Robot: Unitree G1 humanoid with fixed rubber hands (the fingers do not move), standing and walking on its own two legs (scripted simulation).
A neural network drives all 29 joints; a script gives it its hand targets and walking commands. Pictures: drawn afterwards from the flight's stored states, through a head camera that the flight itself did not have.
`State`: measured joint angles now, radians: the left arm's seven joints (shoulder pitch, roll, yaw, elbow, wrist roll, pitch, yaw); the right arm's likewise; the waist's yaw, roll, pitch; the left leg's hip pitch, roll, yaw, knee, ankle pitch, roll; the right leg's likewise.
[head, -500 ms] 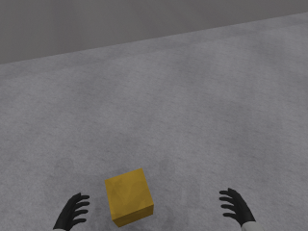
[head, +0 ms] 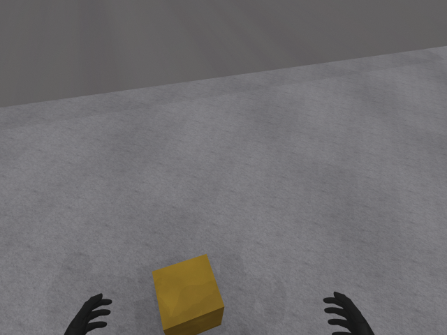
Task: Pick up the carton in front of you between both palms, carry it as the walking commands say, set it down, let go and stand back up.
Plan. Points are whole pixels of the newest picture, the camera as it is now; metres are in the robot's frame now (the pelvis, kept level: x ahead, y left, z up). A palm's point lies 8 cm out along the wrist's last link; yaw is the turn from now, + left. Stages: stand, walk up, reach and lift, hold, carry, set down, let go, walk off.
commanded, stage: stand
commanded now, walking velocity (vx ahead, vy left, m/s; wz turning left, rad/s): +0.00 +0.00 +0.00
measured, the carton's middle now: (188, 299) +0.39 +0.10 -0.64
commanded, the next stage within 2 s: none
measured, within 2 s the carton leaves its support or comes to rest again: neither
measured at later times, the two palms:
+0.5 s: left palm out of the picture +0.15 +0.29 -0.11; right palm out of the picture +0.13 -0.28 -0.08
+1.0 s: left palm out of the picture +0.11 +0.31 -0.11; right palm out of the picture +0.10 -0.29 -0.08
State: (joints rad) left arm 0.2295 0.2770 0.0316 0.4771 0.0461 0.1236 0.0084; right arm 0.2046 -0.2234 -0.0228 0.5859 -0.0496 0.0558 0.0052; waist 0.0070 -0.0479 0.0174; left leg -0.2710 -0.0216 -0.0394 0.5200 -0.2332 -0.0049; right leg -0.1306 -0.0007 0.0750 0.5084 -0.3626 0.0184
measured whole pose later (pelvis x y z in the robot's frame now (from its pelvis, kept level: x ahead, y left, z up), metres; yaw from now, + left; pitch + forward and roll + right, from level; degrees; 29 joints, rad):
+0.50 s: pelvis +0.02 +0.01 +0.00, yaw -2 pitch +0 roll +0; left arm 0.21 0.36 0.03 0.76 0.03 0.00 0.03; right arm 0.14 -0.31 -0.03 0.84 -0.04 0.01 -0.02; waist -0.01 -0.07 0.02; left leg -0.26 -0.01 -0.01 0.54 -0.28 0.01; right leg -0.10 0.00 0.10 0.46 -0.37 0.03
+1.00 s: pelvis +0.01 +0.01 +0.01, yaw -2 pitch -2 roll +0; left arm 0.19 0.38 0.01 0.90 0.03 0.00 0.02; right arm 0.13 -0.34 -0.02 0.97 -0.03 0.00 -0.01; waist -0.01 -0.05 0.03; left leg -0.21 -0.01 -0.01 0.46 -0.22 0.01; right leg -0.05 -0.01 0.09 0.39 -0.31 0.04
